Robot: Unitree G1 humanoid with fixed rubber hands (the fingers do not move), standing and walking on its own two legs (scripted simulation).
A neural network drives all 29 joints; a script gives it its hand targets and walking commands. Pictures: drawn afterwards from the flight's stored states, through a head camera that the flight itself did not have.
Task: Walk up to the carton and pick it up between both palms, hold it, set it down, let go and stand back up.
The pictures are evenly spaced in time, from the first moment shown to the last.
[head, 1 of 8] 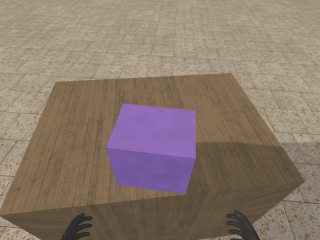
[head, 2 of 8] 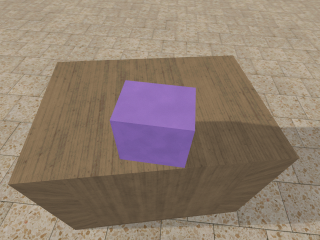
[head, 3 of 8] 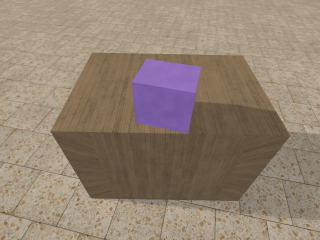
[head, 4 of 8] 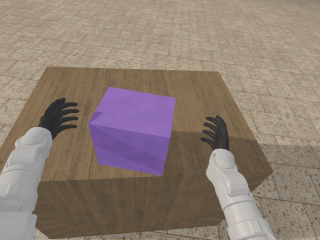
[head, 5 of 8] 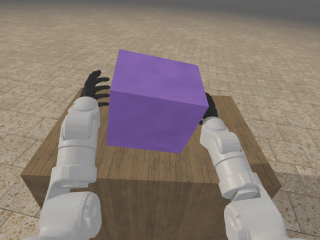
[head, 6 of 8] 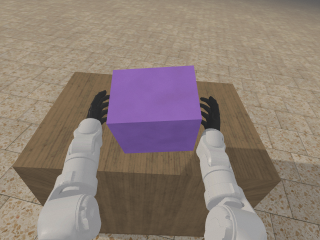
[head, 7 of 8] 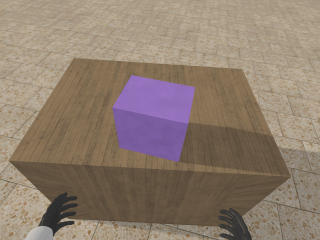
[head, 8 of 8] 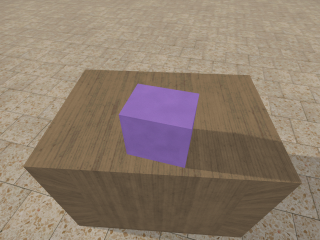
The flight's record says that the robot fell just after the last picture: no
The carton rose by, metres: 0.20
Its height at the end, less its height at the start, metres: +0.00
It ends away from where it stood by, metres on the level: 0.03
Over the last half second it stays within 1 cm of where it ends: yes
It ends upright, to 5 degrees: yes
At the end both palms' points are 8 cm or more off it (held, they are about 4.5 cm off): yes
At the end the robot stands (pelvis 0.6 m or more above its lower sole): yes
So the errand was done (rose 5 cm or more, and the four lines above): yes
